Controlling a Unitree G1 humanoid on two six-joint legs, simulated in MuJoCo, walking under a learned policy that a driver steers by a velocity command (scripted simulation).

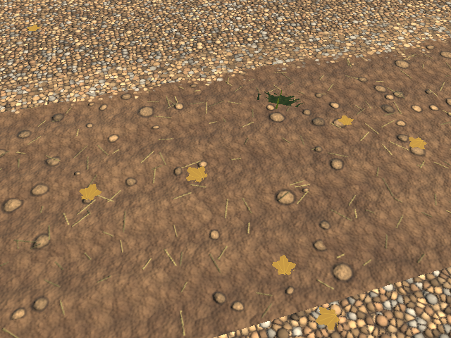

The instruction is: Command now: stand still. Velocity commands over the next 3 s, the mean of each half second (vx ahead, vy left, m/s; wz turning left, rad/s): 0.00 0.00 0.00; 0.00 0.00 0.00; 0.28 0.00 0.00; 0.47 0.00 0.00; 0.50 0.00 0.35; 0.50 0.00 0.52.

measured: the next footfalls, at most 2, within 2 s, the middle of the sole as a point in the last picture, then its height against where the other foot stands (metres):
left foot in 1.42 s outside the picture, level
right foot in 1.94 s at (246, 329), level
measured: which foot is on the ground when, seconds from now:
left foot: down 0.00-1.00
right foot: down 0.00-1.00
